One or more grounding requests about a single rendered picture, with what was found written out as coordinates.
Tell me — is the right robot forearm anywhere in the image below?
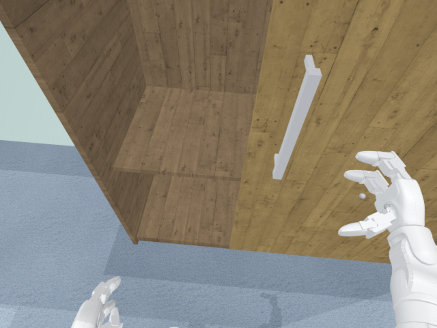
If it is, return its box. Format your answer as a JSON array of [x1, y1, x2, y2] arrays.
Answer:
[[387, 225, 437, 328]]

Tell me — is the left robot hand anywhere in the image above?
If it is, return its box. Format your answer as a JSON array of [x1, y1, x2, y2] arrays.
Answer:
[[71, 276, 123, 328]]

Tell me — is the right robot hand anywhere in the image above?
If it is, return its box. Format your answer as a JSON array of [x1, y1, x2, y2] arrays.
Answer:
[[338, 151, 425, 239]]

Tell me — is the handle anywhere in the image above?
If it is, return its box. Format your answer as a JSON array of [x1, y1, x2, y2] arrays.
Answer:
[[272, 55, 322, 180]]

